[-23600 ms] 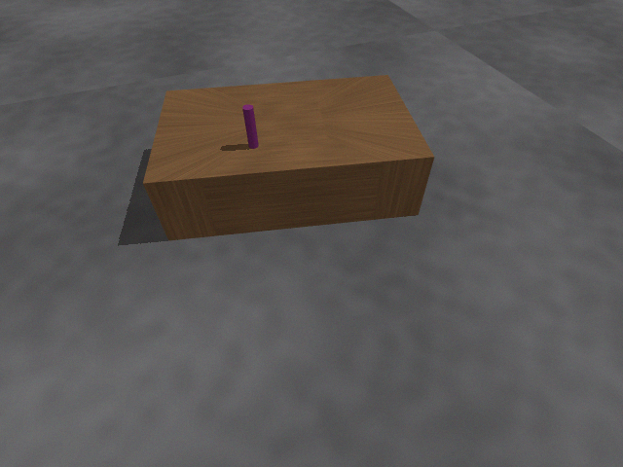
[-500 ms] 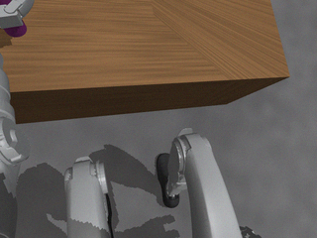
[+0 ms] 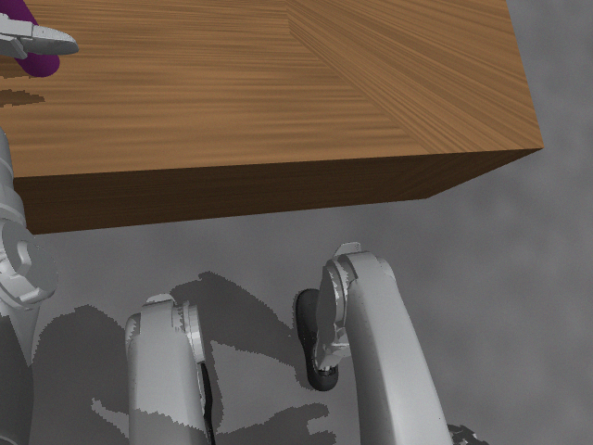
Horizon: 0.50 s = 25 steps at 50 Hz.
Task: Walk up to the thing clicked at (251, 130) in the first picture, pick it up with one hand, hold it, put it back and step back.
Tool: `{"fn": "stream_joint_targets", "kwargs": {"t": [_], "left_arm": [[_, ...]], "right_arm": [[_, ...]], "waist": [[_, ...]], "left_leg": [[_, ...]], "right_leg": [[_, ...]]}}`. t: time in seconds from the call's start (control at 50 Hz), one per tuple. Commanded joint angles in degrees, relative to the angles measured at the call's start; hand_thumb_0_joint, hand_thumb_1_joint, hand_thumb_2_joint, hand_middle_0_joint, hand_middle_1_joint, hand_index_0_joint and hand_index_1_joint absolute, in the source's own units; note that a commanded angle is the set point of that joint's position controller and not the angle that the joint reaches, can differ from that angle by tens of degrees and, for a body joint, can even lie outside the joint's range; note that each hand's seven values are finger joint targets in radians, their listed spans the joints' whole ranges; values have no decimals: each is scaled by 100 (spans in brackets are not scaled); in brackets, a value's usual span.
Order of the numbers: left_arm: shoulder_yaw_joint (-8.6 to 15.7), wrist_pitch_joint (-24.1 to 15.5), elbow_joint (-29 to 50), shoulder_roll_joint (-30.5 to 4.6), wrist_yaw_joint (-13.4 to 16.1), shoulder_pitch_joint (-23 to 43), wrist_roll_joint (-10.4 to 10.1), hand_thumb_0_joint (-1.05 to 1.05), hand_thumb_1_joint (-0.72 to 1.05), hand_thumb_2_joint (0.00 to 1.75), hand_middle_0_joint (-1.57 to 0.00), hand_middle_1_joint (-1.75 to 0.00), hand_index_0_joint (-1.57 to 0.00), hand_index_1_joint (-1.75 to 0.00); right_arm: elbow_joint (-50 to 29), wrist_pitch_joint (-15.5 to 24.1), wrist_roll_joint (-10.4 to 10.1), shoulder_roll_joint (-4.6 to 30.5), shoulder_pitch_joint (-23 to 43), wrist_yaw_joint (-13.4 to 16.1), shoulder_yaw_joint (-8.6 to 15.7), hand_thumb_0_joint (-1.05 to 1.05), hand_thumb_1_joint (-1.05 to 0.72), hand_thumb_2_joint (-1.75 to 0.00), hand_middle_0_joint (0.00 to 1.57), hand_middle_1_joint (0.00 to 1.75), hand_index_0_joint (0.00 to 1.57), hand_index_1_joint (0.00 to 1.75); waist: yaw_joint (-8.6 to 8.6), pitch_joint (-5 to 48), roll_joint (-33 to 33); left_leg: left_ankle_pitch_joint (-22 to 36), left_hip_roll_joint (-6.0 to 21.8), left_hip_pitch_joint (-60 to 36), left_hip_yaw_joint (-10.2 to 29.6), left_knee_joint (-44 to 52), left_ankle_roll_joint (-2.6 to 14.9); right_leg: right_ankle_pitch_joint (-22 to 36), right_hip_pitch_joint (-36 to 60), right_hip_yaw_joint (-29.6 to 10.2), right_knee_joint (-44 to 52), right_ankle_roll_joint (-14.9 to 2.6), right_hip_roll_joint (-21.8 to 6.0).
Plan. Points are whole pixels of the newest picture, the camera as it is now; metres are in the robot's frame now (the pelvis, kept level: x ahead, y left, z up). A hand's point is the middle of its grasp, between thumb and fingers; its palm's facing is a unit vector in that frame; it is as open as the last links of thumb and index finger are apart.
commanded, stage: withdraw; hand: left
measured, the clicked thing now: out of the picture +0.61 +0.21 +0.01
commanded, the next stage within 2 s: rise in 0.16 s
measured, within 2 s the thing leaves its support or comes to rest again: neither
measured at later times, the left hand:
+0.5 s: hand out of the picture +0.62 +0.29 +0.16, palm faces +0.24 -0.94 -0.23, open 17.3 cm
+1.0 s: hand out of the picture +0.49 +0.24 +0.21, palm faces +0.13 -0.92 -0.36, open 17.7 cm
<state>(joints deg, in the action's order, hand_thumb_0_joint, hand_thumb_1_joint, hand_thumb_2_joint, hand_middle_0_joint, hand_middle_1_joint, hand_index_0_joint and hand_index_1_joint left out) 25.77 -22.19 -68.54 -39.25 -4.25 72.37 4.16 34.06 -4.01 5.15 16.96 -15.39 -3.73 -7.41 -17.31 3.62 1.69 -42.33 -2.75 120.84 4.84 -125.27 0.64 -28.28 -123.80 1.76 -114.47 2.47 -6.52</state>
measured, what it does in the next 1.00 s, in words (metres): rises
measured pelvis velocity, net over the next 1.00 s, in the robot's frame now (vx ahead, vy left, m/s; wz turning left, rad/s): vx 0.07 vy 0.00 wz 0.00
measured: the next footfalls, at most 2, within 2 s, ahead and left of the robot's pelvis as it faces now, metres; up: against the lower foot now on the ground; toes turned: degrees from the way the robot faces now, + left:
none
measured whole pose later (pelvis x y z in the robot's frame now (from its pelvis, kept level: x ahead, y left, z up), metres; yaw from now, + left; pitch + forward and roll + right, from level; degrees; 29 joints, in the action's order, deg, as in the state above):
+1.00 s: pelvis +0.07 +0.00 +0.28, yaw +0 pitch +21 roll -3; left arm 15.7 1.4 -54.4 -27.0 3.4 31.3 4.4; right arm 35.6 -5.2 -2.4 14.2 -19.6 1.9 -1.8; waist -8.6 5.7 0.8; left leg -32.5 2.4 55.3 1.2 -66.4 0.2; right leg -20.7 -59.4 2.3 -59.0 2.0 -1.9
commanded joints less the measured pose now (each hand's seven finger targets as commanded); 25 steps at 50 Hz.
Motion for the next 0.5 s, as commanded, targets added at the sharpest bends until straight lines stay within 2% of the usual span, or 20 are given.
{"fn": "stream_joint_targets", "kwargs": {"t": [0.0, 0.04, 0.06, 0.1, 0.14, 0.16, 0.22, 0.24, 0.26, 0.28, 0.3, 0.32, 0.36, 0.4, 0.42, 0.46, 0.48], "left_arm": [[219, -249, 1869, -1946, 4, 3135, -52, 0, -55, 11, -9, -8, -8, -9], [155, -66, 1764, -1865, -72, 3109, -100, 0, -56, 11, -9, -8, -8, -9], [232, 19, 1804, -2072, -107, 3071, -109, 0, -57, 11, -8, -8, -7, -9], [101, 239, 1545, -1909, -188, 2969, -176, 0, -58, 12, -8, -9, -7, -10], [-60, 422, 1233, -1731, -336, 2841, -221, 0, -58, 11, -7, -9, -7, -9], [-70, 517, 828, -1710, -386, 2578, -232, 0, -57, 11, -9, -10, -9, -10], [-170, 595, 361, -1720, -535, 2481, -196, 0, -57, 11, -9, -12, -11, -11], [-286, 587, 294, -1547, -604, 2499, -192, 0, -55, 12, -8, -12, -10, -11], [-279, 576, 171, -1607, -638, 2394, -166, 0, -49, 11, -6, -7, -5, -8], [-340, 931, -525, -2120, -304, 2316, 463, 0, -51, 7, -7, -4, -6, -5], [-357, 1037, -202, -2044, -213, 2616, 413, 0, -51, 7, -7, -3, -6, -4], [-362, 1084, 58, -2107, -163, 2909, 455, 0, -50, 8, -6, -3, -5, -4], [-195, 1207, 691, -2705, -51, 3078, 571, 0, -51, 7, -6, -4, -5, -5], [104, 1296, 941, -3298, 52, 3185, 689, 0, -54, 9, -7, -5, -6, -6], [155, 1331, 1037, -3379, 118, 3098, 712, 0, -56, 9, -8, -6, -6, -7], [241, 1371, 1193, -3486, 229, 3034, 741, 0, -57, 5, -6, -6, -6, -6], [173, 1401, 1048, -3322, 281, 2912, 726, 0, -60, 3, -5, -5, -5, -5]], "right_arm": [[-32, -72, -94, 1411, -1660, 197, 543, 0, -90, -90, 20, 30, 20, 30], [-44, -75, -173, 1357, -1652, 251, 567, 0, -90, -90, 20, 30, 20, 30], [-62, -87, -198, 1345, -1646, 282, 565, 0, -90, -90, 20, 30, 20, 30], [-71, -77, -263, 1296, -1637, 343, 565, 0, -90, -90, 20, 30, 20, 30], [-41, -43, -311, 1255, -1618, 388, 550, 0, -89, -90, 20, 30, 20, 30], [-33, -15, -320, 1273, -1573, 414, 556, 0, -89, -90, 20, 30, 20, 30], [40, 51, -328, 1194, -1592, 405, 464, 0, -87, -89, 20, 30, 20, 30], [0, 74, -328, 1186, -1569, 401, 450, 0, -87, -89, 20, 30, 20, 30], [-92, 90, -338, 1207, -1461, 390, 443, 0, -84, -90, 20, 30, 20, 30], [93, -72, -276, 1203, -1478, 335, 439, 0, -88, -91, 20, 30, 20, 30], [9, -140, -324, 1227, -1520, 327, 471, 0, -88, -91, 20, 30, 20, 30], [-10, -187, -329, 1213, -1568, 304, 463, 0, -85, -90, 20, 30, 20, 30], [-151, -279, -365, 1240, -1525, 289, 483, 0, -87, -90, 20, 30, 20, 30], [-171, -372, -375, 1255, -1658, 265, 485, 0, -89, -91, 20, 30, 20, 30], [-165, -405, -379, 1226, -1675, 274, 477, 0, -90, -91, 20, 30, 20, 30], [-126, -437, -378, 1207, -1712, 292, 489, 0, -90, -90, 20, 30, 20, 30], [-103, -441, -379, 1183, -1707, 309, 490, 0, -90, -90, 20, 30, 20, 30]], "waist": [[28, 5209, 2170], [-9, 5083, 2020], [31, 5058, 1954], [-27, 4901, 1669], [-137, 4411, 1533], [-130, 4129, 1252], [-147, 3492, 960], [-189, 3353, 1000], [-142, 3206, 1018], [85, 3315, 1246], [22, 3418, 1247], [-5, 3488, 1430], [220, 4410, 1788], [270, 4925, 1923], [291, 5049, 1902], [319, 5075, 2121], [271, 4883, 2080]], "left_leg": [[1675, 107, -3157, -199, 2249, -40], [1497, 127, -3273, -184, 2476, -10], [1413, 130, -3213, -222, 2557, 17], [1386, 156, -3313, -196, 2747, 45], [1337, 197, -3278, -189, 2873, 67], [1257, 209, -3106, -211, 2888, 106], [1157, 241, -2800, -204, 2975, 141], [1208, 252, -2920, -165, 3044, 123], [1141, 261, -2954, -139, 3174, 113], [1147, 262, -3553, -151, 3596, 51], [1103, 307, -3801, -57, 3741, 18], [1169, 326, -3963, -20, 3841, -12], [1699, 343, -4830, -13, 4036, -76], [2303, 348, -5177, -60, 4087, -93], [2587, 348, -5313, -101, 4129, -86], [2856, 396, -5883, -14, 4418, -139], [2822, 406, -5992, -9, 4557, -135]], "right_leg": [[890, 3545, 169, 1034, -503, 251], [745, 3641, 146, 1288, -497, 255], [689, 3833, 111, 1434, -485, 272], [678, 4001, 100, 1724, -477, 303], [626, 3955, 107, 1955, -462, 325], [587, 4071, 87, 2089, -442, 347], [510, 4025, 81, 2280, -443, 368], [511, 3885, 100, 2331, -463, 375], [386, 3853, 112, 2376, -474, 379], [357, 4109, 35, 2666, -495, 385], [311, 4021, 62, 2748, -497, 419], [389, 4032, 68, 2777, -495, 431], [802, 4616, 51, 2854, -496, 442], [1335, 5199, 49, 2922, -504, 467], [1597, 5500, 48, 3007, -498, 475], [1594, 5588, 90, 3251, -502, 516], [1532, 5642, 104, 3428, -502, 526]]}}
